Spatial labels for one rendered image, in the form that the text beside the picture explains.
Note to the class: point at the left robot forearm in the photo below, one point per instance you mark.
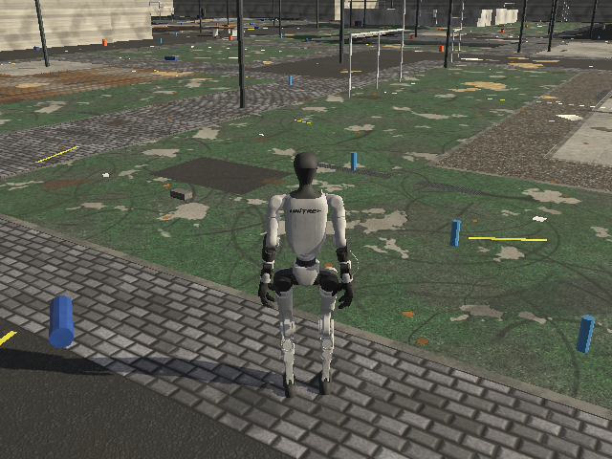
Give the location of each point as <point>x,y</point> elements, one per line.
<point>268,255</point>

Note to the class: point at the robot right hand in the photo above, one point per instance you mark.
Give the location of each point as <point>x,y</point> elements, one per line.
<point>348,295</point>

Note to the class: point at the humanoid robot torso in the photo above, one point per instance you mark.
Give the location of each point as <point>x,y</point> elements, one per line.
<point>305,226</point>

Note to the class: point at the right robot foot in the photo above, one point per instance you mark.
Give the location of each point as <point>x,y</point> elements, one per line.
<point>324,387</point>

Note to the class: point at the robot left hand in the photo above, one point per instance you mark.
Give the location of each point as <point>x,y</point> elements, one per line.
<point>264,295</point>

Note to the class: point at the right robot forearm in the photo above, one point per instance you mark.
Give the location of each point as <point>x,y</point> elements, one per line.
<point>343,255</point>

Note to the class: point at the right robot upper arm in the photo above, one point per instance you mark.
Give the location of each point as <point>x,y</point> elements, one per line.
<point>338,219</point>

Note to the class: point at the left robot upper arm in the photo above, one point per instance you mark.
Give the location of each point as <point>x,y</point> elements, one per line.
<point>276,203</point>

